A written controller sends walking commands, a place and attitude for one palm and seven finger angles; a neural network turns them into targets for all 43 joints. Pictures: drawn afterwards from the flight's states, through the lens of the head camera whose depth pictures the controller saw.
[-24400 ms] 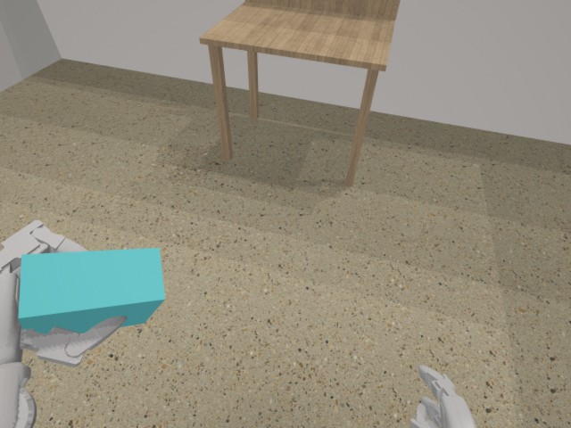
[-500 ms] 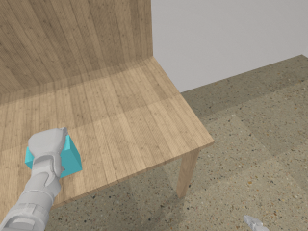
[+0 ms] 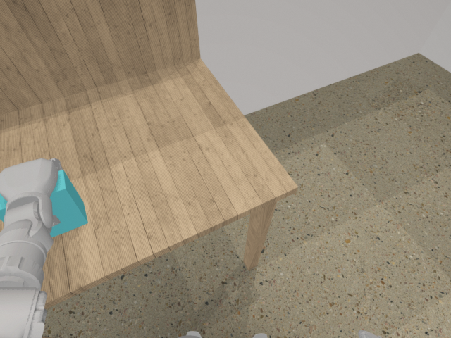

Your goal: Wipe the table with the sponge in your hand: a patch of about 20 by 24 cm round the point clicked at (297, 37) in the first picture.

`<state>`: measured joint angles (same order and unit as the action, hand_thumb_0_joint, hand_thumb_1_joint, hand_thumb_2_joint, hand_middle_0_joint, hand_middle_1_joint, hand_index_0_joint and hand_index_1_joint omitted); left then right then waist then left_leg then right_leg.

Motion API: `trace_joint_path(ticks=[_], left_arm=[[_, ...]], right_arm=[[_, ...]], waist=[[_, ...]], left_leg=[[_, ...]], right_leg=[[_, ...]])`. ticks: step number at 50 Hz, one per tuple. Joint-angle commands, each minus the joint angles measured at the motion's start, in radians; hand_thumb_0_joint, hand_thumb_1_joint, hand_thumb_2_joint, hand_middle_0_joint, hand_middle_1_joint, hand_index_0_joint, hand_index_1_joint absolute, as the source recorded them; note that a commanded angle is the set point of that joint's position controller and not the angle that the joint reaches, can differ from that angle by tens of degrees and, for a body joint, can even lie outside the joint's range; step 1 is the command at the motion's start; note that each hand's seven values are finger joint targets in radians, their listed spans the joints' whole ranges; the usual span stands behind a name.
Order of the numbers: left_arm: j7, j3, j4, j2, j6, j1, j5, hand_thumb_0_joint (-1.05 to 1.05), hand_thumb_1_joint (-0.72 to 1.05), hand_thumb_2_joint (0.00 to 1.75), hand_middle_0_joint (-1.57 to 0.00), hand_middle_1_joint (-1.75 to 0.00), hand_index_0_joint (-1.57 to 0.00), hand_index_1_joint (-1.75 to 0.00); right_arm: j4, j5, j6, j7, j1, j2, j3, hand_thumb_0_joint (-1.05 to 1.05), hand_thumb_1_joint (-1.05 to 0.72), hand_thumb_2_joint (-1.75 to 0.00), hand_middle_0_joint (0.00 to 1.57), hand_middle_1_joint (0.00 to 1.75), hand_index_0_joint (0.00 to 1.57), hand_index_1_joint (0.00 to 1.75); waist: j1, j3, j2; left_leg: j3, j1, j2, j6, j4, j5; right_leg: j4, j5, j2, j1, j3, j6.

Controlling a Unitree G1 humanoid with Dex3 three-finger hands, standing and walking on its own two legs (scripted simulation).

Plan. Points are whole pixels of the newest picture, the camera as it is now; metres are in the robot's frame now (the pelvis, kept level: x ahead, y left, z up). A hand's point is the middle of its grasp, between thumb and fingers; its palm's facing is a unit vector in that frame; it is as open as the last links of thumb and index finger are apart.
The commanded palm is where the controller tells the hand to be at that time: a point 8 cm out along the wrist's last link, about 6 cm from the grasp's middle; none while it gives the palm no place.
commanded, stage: wipe forward along the first lane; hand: left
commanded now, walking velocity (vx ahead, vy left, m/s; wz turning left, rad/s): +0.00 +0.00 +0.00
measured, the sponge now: (50, 213) +0.35 +0.37 -0.03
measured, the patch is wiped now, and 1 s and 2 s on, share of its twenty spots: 0.25 0.40 0.70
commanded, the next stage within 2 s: slide across to the middle lane in 0.56 s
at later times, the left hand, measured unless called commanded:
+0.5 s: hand (35, 179) +0.40 +0.40 +0.01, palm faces -0.14 +0.01 -0.99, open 9.5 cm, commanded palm +0.40 +0.38 +0.04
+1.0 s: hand (38, 166) +0.43 +0.40 +0.01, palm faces -0.13 +0.01 -0.99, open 9.5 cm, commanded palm +0.43 +0.35 +0.05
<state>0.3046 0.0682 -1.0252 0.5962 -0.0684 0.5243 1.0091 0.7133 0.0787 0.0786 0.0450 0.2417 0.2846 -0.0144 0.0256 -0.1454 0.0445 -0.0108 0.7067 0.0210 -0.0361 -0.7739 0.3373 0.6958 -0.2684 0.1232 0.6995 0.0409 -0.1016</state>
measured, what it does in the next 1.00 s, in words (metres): shifts its weight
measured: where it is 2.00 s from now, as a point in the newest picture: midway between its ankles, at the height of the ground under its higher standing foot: outside the picture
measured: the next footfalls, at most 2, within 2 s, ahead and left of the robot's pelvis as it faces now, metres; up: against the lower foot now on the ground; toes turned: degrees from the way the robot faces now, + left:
none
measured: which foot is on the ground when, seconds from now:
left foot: down 0.00-1.00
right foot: down 0.00-1.00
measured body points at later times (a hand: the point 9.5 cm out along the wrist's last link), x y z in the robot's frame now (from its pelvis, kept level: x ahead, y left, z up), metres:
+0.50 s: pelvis +0.00 +0.03 -0.01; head +0.09 +0.04 +0.44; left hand +0.41 +0.39 +0.06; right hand +0.07 -0.24 -0.13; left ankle +0.02 +0.10 -0.71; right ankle +0.03 -0.06 -0.71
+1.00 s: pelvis +0.02 +0.06 +0.00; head +0.11 +0.08 +0.44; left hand +0.44 +0.40 +0.07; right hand +0.08 -0.20 -0.13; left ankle +0.02 +0.10 -0.71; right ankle +0.03 -0.06 -0.71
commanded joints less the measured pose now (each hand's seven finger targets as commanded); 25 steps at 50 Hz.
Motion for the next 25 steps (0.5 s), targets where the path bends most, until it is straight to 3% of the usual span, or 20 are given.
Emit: trace_joint_path(ticks=[1,4,5,9,10,11,12,14,15,19,21,22,23,25], left_arm=[[0.034,0.055,0.048,0.270,0.000,0.200,0.018,0.00,0.10,1.30,-1.20,-1.60,-1.20,-1.60],[0.041,0.047,0.021,0.287,-0.008,0.250,0.027,0.00,0.10,1.30,-1.20,-1.60,-1.20,-1.60],[0.042,0.069,0.025,0.304,-0.003,0.269,0.021,0.00,0.10,1.30,-1.20,-1.60,-1.20,-1.60],[0.032,0.047,-0.014,0.312,-0.013,0.284,0.034,0.00,0.10,1.30,-1.20,-1.60,-1.20,-1.60],[0.030,0.077,-0.008,0.338,-0.008,0.292,0.025,0.00,0.10,1.30,-1.20,-1.60,-1.20,-1.60],[0.027,0.061,-0.018,0.337,-0.007,0.300,0.036,0.00,0.10,1.30,-1.20,-1.60,-1.20,-1.60],[0.023,0.022,-0.018,0.295,-0.007,0.314,0.039,0.00,0.10,1.30,-1.20,-1.60,-1.20,-1.60],[0.019,0.016,-0.032,0.297,-0.007,0.335,0.046,0.00,0.10,1.30,-1.20,-1.60,-1.20,-1.60],[0.018,0.050,-0.027,0.326,0.002,0.350,0.041,0.00,0.10,1.30,-1.20,-1.60,-1.20,-1.60],[0.024,0.015,-0.043,0.286,0.012,0.360,0.053,0.00,0.10,1.30,-1.20,-1.60,-1.20,-1.60],[0.029,0.040,-0.043,0.313,0.018,0.371,0.053,0.00,0.10,1.30,-1.20,-1.60,-1.20,-1.60],[0.029,-0.004,-0.042,0.262,0.016,0.381,0.055,0.00,0.10,1.30,-1.20,-1.60,-1.20,-1.60],[0.033,-0.009,-0.056,0.251,0.012,0.388,0.056,0.00,0.10,1.30,-1.20,-1.60,-1.20,-1.60],[0.039,0.037,-0.065,0.300,0.009,0.400,0.049,0.00,0.10,1.30,-1.20,-1.60,-1.20,-1.60]], right_arm=[[-0.091,-0.001,-0.032,0.003,0.028,0.153,-0.055,0.00,-0.90,-0.90,0.20,0.30,0.20,0.30],[-0.087,0.003,-0.032,-0.002,0.034,0.160,-0.053,0.00,-0.90,-0.90,0.20,0.30,0.20,0.30],[-0.079,0.002,-0.034,-0.002,0.035,0.161,-0.055,0.00,-0.90,-0.90,0.20,0.30,0.20,0.30],[-0.083,0.004,-0.031,-0.004,0.052,0.165,-0.053,0.00,-0.90,-0.90,0.20,0.30,0.20,0.30],[-0.075,0.004,-0.030,-0.004,0.051,0.167,-0.053,0.00,-0.90,-0.90,0.20,0.30,0.20,0.30],[-0.076,0.001,-0.029,-0.004,0.063,0.167,-0.052,0.00,-0.90,-0.90,0.20,0.30,0.20,0.30],[-0.084,0.002,-0.030,-0.005,0.066,0.163,-0.051,0.00,-0.90,-0.90,0.20,0.30,0.20,0.30],[-0.082,0.003,-0.028,-0.005,0.070,0.167,-0.050,0.00,-0.90,-0.90,0.20,0.30,0.20,0.30],[-0.072,0.002,-0.028,-0.005,0.074,0.168,-0.051,0.00,-0.90,-0.90,0.20,0.30,0.20,0.30],[-0.080,-0.004,-0.024,-0.008,0.094,0.167,-0.052,0.00,-0.90,-0.90,0.20,0.30,0.20,0.30],[-0.072,-0.009,-0.019,-0.010,0.105,0.170,-0.054,0.00,-0.90,-0.90,0.20,0.30,0.20,0.30],[-0.079,-0.009,-0.018,-0.012,0.106,0.165,-0.054,0.00,-0.90,-0.90,0.20,0.30,0.20,0.30],[-0.072,-0.009,-0.017,-0.013,0.107,0.166,-0.056,0.00,-0.90,-0.90,0.20,0.30,0.20,0.30],[-0.063,-0.011,-0.011,-0.013,0.107,0.172,-0.052,0.00,-0.90,-0.90,0.20,0.30,0.20,0.30]], waist=[[0.017,-0.242,-0.076],[0.030,-0.211,-0.082],[0.028,-0.219,-0.078],[0.035,-0.235,-0.074],[0.029,-0.243,-0.062],[0.030,-0.254,-0.042],[0.043,-0.245,-0.051],[0.050,-0.232,-0.053],[0.043,-0.246,-0.042],[0.050,-0.255,-0.034],[0.042,-0.278,-0.030],[0.054,-0.271,-0.020],[0.063,-0.255,-0.038],[0.050,-0.264,-0.030]], left_leg=[[-0.011,0.078,0.006,-0.036,0.039,-0.043],[-0.014,0.094,0.004,-0.036,0.044,-0.013],[-0.014,0.085,0.001,-0.039,0.044,-0.025],[-0.013,0.087,0.002,-0.038,0.042,-0.018],[-0.014,0.075,0.001,-0.041,0.046,-0.028],[-0.014,0.066,0.000,-0.041,0.045,-0.033],[-0.017,0.059,0.000,-0.040,0.048,-0.031],[-0.022,0.048,-0.003,-0.041,0.051,-0.024],[-0.027,0.034,-0.006,-0.043,0.054,-0.038],[-0.036,0.003,-0.009,-0.040,0.050,-0.060],[-0.043,-0.017,-0.011,-0.041,0.045,-0.095],[-0.047,-0.029,-0.010,-0.038,0.049,-0.096],[-0.048,-0.032,-0.013,-0.039,0.047,-0.090],[-0.059,-0.036,-0.018,-0.035,0.054,-0.096]], right_leg=[[-0.121,0.150,-0.114,-0.342,-0.214,0.051],[-0.126,0.086,-0.110,-0.298,-0.205,0.050],[-0.121,0.102,-0.108,-0.295,-0.198,0.048],[-0.123,0.082,-0.110,-0.289,-0.192,0.051],[-0.119,0.087,-0.103,-0.284,-0.183,0.049],[-0.111,0.087,-0.102,-0.274,-0.167,0.049],[-0.112,0.084,-0.100,-0.257,-0.159,0.050],[-0.115,0.062,-0.096,-0.224,-0.152,0.049],[-0.106,0.063,-0.089,-0.211,-0.139,0.046],[-0.094,0.071,-0.083,-0.165,-0.113,0.044],[-0.078,0.091,-0.075,-0.152,-0.096,0.042],[-0.078,0.082,-0.074,-0.129,-0.086,0.043],[-0.084,0.075,-0.074,-0.111,-0.088,0.044],[-0.076,0.059,-0.072,-0.101,-0.081,0.039]])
